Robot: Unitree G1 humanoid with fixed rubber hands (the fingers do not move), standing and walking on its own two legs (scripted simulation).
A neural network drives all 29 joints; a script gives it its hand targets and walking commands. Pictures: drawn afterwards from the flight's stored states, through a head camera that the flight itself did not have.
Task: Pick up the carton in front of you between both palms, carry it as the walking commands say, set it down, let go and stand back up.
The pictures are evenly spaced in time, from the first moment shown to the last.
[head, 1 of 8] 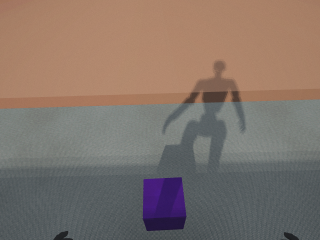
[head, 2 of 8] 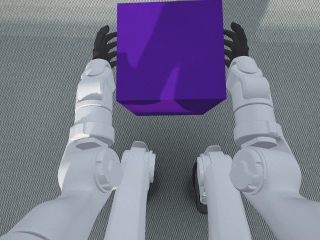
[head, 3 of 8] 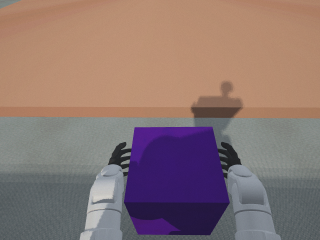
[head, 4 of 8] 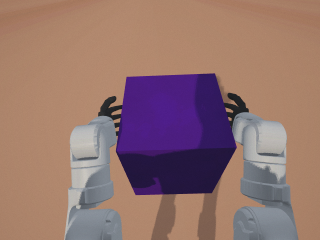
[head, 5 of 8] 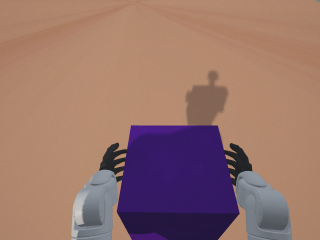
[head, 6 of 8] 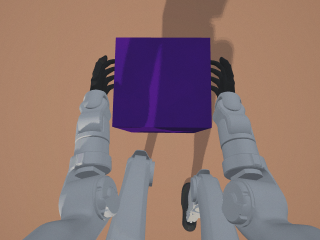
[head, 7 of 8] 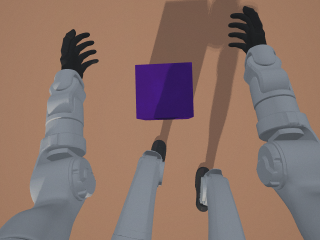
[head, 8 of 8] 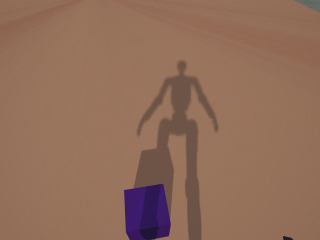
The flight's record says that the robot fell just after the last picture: no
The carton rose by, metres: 0.91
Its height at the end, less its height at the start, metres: +0.13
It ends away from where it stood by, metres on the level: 2.97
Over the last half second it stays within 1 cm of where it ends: yes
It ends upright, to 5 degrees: yes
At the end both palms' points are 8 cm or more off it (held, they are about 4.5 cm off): yes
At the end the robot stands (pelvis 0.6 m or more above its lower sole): yes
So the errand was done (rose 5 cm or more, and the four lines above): yes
